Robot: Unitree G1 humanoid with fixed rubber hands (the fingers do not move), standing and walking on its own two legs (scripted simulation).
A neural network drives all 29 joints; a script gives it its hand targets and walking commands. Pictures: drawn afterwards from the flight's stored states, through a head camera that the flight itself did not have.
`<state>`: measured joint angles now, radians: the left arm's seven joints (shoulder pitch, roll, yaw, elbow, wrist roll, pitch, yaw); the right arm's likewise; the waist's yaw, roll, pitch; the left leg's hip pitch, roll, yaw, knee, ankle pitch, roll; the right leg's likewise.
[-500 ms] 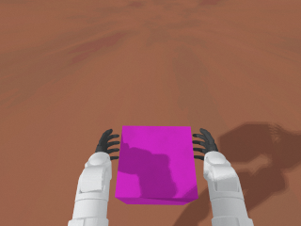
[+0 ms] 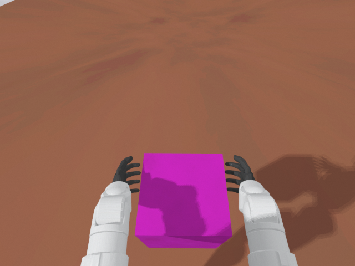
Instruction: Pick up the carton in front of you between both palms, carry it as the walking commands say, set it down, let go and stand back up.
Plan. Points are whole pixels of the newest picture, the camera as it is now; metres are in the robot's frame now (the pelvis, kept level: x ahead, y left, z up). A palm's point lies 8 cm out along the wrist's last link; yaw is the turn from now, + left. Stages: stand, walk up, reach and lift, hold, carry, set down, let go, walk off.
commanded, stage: carry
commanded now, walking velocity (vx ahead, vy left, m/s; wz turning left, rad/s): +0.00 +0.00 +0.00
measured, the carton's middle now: (182, 204) +0.32 +0.00 -0.10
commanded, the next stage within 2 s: hold in 1.22 s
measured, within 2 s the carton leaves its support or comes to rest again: neither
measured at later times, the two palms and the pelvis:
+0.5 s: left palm (121, 197) +0.26 +0.14 +0.04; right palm (252, 196) +0.26 -0.15 +0.04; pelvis -0.03 -0.01 +0.00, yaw +0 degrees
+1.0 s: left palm (126, 199) +0.26 +0.13 +0.04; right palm (257, 198) +0.26 -0.16 +0.04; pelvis -0.03 -0.02 +0.00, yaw +0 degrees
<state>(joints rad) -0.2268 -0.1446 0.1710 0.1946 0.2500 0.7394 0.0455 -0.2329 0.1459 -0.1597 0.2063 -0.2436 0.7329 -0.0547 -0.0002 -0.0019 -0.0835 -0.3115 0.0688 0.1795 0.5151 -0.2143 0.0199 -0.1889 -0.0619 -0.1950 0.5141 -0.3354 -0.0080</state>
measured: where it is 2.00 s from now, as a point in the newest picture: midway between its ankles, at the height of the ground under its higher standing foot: outside the picture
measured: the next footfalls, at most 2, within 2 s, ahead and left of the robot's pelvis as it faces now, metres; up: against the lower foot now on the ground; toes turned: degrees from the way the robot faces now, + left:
none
